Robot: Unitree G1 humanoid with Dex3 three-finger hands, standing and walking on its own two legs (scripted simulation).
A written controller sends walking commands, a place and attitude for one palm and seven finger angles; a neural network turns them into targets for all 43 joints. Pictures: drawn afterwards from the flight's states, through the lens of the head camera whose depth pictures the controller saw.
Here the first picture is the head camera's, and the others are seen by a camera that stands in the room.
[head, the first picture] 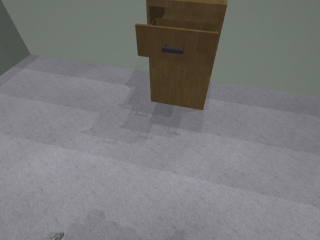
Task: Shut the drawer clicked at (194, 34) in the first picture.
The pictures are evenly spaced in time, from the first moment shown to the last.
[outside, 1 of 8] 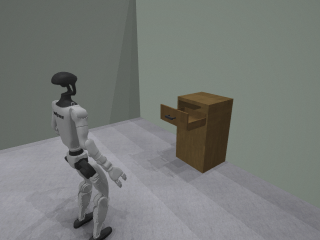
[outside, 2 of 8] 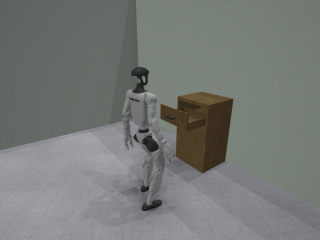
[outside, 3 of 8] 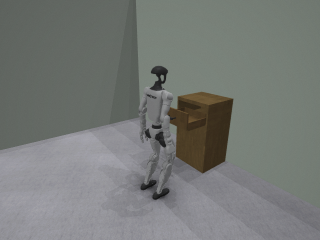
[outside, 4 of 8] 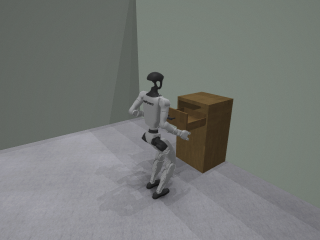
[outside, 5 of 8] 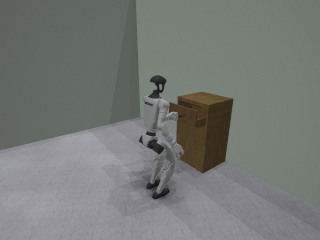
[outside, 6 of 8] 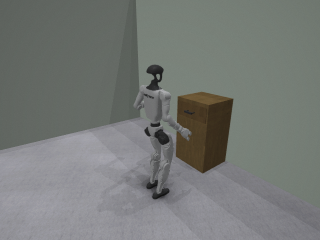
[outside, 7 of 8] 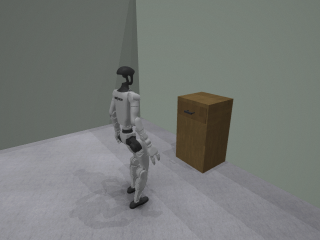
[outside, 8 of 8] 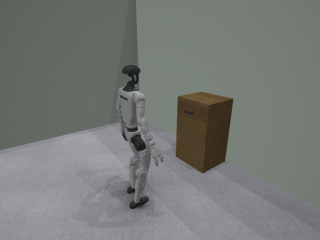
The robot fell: no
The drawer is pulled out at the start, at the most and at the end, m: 0.29 0.30 0.00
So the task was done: yes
